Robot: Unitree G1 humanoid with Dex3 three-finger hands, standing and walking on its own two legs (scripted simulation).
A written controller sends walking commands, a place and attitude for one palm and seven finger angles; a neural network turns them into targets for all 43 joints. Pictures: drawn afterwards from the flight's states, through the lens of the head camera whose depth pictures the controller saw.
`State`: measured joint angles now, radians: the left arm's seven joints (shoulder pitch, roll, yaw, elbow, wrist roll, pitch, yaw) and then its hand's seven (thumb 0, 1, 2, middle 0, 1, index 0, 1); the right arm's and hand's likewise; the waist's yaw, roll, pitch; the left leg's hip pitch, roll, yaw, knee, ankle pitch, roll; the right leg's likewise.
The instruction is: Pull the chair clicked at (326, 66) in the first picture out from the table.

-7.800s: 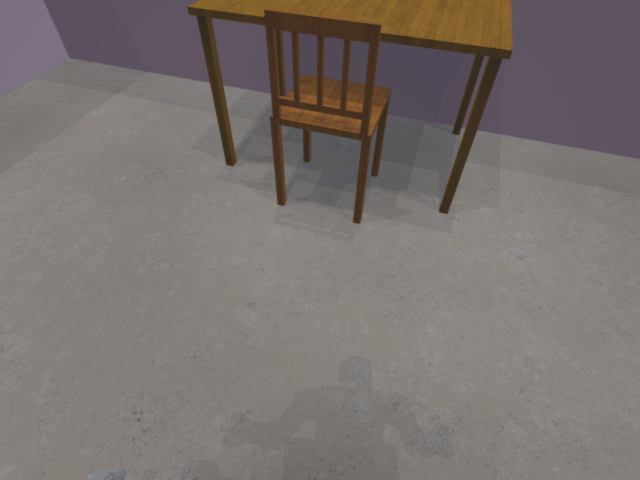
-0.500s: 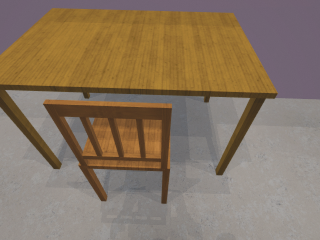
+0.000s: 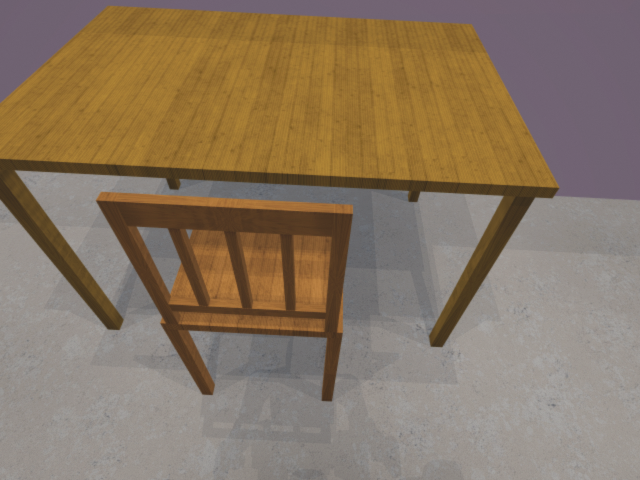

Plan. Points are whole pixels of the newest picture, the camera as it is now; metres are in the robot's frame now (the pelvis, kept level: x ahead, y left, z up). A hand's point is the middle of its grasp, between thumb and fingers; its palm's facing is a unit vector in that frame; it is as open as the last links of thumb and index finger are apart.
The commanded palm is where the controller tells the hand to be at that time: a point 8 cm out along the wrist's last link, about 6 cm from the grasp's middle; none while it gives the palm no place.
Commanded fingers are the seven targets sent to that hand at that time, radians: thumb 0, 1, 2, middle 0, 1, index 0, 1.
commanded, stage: raise the hand toward the chair's back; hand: left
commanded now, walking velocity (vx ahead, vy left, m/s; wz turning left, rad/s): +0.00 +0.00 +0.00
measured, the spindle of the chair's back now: (240, 270) +0.47 +0.18 -0.10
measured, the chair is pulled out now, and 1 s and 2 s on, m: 0.00 0.00 0.00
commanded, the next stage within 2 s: none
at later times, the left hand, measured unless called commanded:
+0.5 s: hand out of the picture +0.11 +0.17 -0.06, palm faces +0.11 -0.99 -0.06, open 10.3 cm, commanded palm +0.12 +0.23 -0.06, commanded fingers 0.00 0.25 0.62 -0.13 -0.20 -0.13 -0.20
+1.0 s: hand (178, 447) +0.17 +0.19 -0.05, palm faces +0.02 -1.00 -0.04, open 14.6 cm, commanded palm +0.14 +0.24 -0.04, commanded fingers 0.00 -0.34 0.37 -0.08 -0.11 -0.08 -0.11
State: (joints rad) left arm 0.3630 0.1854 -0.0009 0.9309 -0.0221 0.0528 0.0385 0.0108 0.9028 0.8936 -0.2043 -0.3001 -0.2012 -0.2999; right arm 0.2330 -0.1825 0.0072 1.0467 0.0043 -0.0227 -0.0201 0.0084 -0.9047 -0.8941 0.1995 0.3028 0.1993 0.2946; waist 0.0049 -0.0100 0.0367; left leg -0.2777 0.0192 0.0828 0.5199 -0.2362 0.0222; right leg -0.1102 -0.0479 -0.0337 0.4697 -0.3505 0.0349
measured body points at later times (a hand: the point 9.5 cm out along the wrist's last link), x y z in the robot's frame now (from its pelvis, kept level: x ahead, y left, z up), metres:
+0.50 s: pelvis -0.07 -0.04 -0.11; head -0.02 -0.02 +0.34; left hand +0.10 +0.23 -0.06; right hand +0.16 -0.27 -0.16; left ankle +0.02 +0.10 -0.74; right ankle -0.06 -0.14 -0.74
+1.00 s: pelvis -0.05 -0.01 -0.10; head +0.02 +0.00 +0.35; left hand +0.16 +0.24 -0.05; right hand +0.11 -0.27 -0.18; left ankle +0.02 +0.10 -0.74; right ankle -0.06 -0.14 -0.74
